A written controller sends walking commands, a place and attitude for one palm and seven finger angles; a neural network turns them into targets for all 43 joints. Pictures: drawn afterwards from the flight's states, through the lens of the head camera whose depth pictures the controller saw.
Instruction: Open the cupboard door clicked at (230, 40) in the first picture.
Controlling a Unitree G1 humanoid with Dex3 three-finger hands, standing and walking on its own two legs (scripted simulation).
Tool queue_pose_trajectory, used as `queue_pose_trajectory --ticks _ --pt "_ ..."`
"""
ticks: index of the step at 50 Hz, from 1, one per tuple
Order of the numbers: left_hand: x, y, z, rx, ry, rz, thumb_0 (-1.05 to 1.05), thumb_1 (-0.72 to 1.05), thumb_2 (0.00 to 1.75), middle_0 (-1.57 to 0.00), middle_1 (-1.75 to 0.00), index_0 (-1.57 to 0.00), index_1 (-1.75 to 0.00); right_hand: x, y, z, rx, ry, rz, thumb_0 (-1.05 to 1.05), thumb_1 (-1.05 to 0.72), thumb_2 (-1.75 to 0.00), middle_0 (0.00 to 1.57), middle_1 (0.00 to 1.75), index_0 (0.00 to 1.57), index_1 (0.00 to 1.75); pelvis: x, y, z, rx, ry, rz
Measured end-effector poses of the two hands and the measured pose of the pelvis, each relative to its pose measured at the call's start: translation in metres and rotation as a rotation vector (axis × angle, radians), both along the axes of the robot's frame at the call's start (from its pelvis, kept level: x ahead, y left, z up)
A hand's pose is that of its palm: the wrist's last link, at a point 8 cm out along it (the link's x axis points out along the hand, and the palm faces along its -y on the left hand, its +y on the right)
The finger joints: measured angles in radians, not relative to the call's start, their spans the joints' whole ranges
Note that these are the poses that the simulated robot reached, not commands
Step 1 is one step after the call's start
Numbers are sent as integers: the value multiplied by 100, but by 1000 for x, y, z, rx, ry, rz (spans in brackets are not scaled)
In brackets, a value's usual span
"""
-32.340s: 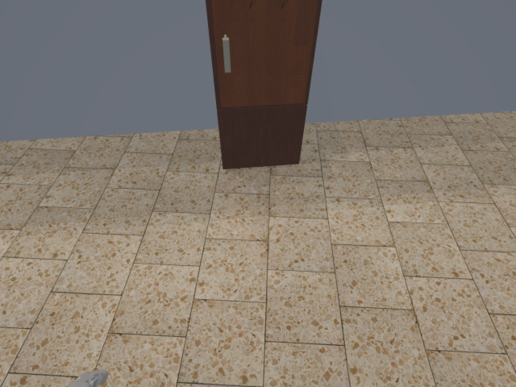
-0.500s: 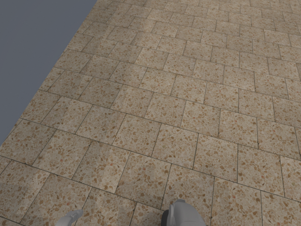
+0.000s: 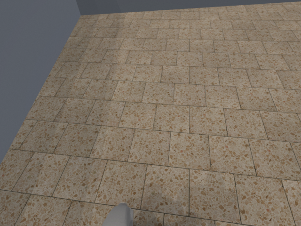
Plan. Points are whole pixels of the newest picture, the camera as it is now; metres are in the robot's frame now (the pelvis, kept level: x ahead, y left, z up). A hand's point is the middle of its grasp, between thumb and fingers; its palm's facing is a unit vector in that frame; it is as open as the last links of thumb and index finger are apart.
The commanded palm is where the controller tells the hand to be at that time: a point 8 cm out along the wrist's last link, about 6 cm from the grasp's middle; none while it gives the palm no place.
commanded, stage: walk to a spot facing it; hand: left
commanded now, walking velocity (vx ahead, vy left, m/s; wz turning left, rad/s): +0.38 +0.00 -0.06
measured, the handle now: out of the picture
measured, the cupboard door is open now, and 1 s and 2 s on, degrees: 44 44 44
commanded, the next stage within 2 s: turn to face it in 0.18 s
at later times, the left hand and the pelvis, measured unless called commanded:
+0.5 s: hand (110, 173) +0.31 +0.19 -0.17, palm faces +0.00 -0.98 -0.20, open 7.3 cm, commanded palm none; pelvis +0.25 +0.00 +0.00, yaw +0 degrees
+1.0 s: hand (114, 154) +0.40 +0.19 -0.19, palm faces +0.33 -0.92 -0.19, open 7.3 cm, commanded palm none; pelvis +0.36 -0.02 -0.02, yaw +19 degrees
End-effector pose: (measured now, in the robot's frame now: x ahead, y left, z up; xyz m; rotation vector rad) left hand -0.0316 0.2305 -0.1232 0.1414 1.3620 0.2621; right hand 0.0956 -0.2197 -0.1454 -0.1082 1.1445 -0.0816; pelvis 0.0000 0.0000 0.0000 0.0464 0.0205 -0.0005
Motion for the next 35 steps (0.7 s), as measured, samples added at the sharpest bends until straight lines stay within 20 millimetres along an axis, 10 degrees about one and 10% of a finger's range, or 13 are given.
queue_pose_trajectory --ticks 11,26,31,35 --pt "29 -18 -25 -118 305 53 1 90 90 -20 -30 -20 -29 145 19 -5 -51 -74 3 0 -91 -90 20 30 20 30 132 17 -23 -46 -2 -49" --pt "356 8 -20 -40 -106 -132 2 94 90 -19 -30 -20 -29 89 4 14 -69 417 -123 0 -92 -90 20 30 20 30 261 -1 -1 -58 9 3" --pt "438 -8 -18 -1 -213 -152 1 93 90 -19 -30 -20 -29 105 -13 1 -35 512 -128 0 -91 -90 20 30 20 30 302 -25 -13 -44 23 55" --pt "469 -24 -10 15 -289 -128 1 92 90 -19 -30 -20 -29 155 -36 -8 -48 487 -81 1 -91 -90 20 30 20 30 319 -35 -14 -34 13 114"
